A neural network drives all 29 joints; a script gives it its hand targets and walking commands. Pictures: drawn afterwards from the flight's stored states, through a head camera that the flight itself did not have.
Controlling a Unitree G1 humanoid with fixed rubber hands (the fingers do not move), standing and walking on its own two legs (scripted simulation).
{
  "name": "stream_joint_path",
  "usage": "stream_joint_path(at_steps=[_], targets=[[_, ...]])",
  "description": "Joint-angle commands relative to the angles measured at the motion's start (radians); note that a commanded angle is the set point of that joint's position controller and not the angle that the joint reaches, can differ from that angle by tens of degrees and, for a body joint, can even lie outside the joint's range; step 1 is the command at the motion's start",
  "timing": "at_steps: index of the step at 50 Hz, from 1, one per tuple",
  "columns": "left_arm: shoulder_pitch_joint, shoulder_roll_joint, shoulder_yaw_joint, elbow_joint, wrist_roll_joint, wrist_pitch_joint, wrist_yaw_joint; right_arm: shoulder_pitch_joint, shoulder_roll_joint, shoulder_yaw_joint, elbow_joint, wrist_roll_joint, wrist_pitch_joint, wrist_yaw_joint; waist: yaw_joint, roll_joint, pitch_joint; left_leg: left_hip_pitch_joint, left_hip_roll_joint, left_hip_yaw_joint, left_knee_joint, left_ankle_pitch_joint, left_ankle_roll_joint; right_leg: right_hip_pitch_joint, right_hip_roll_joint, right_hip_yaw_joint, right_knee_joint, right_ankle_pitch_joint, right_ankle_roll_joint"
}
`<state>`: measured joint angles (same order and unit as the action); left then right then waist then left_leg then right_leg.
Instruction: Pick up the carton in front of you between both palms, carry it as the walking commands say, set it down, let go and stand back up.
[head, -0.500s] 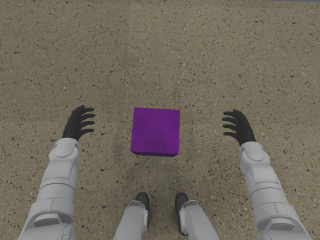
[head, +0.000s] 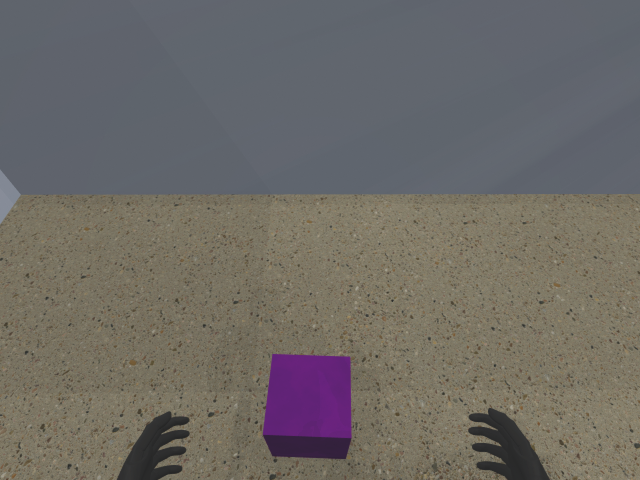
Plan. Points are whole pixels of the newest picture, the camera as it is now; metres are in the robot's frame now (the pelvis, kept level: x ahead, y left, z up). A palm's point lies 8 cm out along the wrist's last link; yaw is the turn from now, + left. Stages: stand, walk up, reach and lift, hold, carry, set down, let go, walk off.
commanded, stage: let go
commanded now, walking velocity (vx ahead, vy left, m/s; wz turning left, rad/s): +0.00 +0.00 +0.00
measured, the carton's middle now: (310, 408) +0.42 +0.04 -0.65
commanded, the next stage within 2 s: stand in 0.42 s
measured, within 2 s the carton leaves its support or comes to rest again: neither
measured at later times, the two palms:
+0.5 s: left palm out of the picture +0.15 +0.25 -0.08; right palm out of the picture +0.16 -0.24 -0.07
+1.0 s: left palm out of the picture +0.15 +0.29 -0.09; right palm out of the picture +0.15 -0.28 -0.09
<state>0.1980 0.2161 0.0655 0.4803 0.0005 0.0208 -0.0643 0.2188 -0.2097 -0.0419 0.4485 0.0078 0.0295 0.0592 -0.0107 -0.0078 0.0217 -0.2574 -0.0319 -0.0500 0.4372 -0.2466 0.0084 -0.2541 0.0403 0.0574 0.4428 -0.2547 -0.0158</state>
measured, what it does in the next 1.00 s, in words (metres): stands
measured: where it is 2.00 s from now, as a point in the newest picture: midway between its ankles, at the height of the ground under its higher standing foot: outside the picture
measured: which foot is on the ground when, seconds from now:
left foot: down 0.00-1.00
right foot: down 0.00-1.00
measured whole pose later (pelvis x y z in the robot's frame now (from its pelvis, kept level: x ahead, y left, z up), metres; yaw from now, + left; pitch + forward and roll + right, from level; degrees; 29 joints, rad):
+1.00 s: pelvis +0.02 +0.01 +0.00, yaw +0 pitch +0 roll +0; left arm 0.19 0.34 0.03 0.75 0.03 0.01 0.02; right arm 0.15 -0.34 -0.02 0.80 -0.03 0.00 -0.02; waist 0.00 -0.01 0.00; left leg -0.16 -0.04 -0.03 0.47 -0.31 0.02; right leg -0.15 0.03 0.05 0.47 -0.31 -0.01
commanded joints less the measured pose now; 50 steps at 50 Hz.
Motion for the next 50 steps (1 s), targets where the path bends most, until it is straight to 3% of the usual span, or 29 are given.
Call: stream_joint_path(at_steps=[1, 7, 19, 20, 21, 22, 24, 26, 28, 34, 50], targets=[[-0.033, 0.088, 0.006, -0.125, -0.001, 0.033, -0.008, -0.049, -0.084, -0.018, -0.109, -0.002, 0.030, 0.013, 0.008, 0.009, -0.003, 0.130, 0.001, 0.038, -0.075, 0.085, -0.017, 0.081, -0.017, -0.031, -0.099, 0.076, 0.032], [-0.041, 0.097, 0.009, -0.153, 0.012, 0.097, -0.013, -0.063, -0.089, -0.028, -0.120, -0.021, 0.091, 0.017, 0.008, -0.002, 0.072, 0.170, 0.001, 0.041, -0.066, 0.048, -0.014, 0.095, -0.020, -0.036, -0.098, 0.027, 0.023], [-0.022, 0.090, 0.006, -0.162, 0.017, 0.117, -0.008, -0.041, -0.089, -0.036, -0.133, -0.024, 0.111, 0.014, 0.013, 0.010, 0.036, 0.194, 0.000, 0.029, -0.047, 0.189, -0.016, 0.169, -0.003, -0.033, -0.057, 0.189, 0.027], [0.024, 0.100, 0.016, -0.106, -0.001, 0.087, 0.009, -0.091, -0.109, -0.036, -0.187, -0.039, 0.163, -0.014, 0.010, -0.016, -0.018, 0.220, 0.000, 0.029, -0.015, 0.243, -0.012, 0.159, 0.023, -0.041, -0.022, 0.174, 0.035], [0.026, 0.102, 0.015, -0.112, 0.002, 0.079, 0.018, -0.065, -0.111, -0.027, -0.179, -0.032, 0.176, -0.026, 0.016, 0.003, -0.018, 0.219, 0.001, 0.024, -0.010, 0.264, -0.013, 0.153, 0.021, -0.040, -0.017, 0.176, 0.032], [-0.024, 0.225, 0.036, -0.020, 0.028, 0.051, 0.059, -0.090, -0.205, -0.045, -0.010, -0.035, 0.099, -0.067, 0.033, 0.000, 0.016, 0.042, 0.054, -0.006, 0.014, 0.135, -0.031, 0.069, -0.061, -0.006, -0.030, 0.136, 0.041], [-0.019, 0.226, 0.029, 0.000, 0.043, 0.022, 0.074, -0.059, -0.201, -0.042, 0.026, -0.047, 0.043, -0.085, 0.010, -0.003, 0.007, 0.073, 0.058, -0.024, 0.004, -0.005, -0.018, 0.015, -0.080, 0.042, -0.046, -0.001, 0.023], [-0.034, 0.212, 0.022, 0.017, 0.050, 0.006, 0.077, -0.078, -0.194, -0.037, 0.061, -0.051, 0.010, -0.081, 0.005, 0.013, 0.008, 0.056, 0.068, -0.050, -0.011, -0.048, -0.009, -0.007, -0.079, 0.054, -0.050, -0.043, 0.018], [-0.037, 0.202, 0.015, 0.043, 0.044, -0.004, 0.075, -0.093, -0.205, -0.037, 0.097, -0.047, -0.008, -0.075, 0.007, 0.029, -0.036, 0.065, 0.081, -0.057, -0.001, 0.067, -0.006, 0.034, -0.082, 0.048, -0.023, 0.079, 0.018], [-0.023, 0.233, 0.011, 0.104, 0.036, -0.017, 0.080, -0.086, -0.242, -0.033, 0.181, -0.043, -0.028, -0.079, 0.008, 0.015, -0.108, 0.124, 0.096, -0.056, 0.027, 0.303, -0.005, 0.087, -0.093, 0.045, 0.006, 0.272, 0.013], [-0.033, 0.276, -0.002, 0.226, 0.030, -0.029, 0.093, -0.099, -0.288, -0.018, 0.311, -0.041, -0.044, -0.089, 0.009, 0.011, -0.083, 0.144, 0.109, -0.070, -0.005, 0.355, 0.004, 0.113, -0.113, 0.060, -0.015, 0.314, 0.005]])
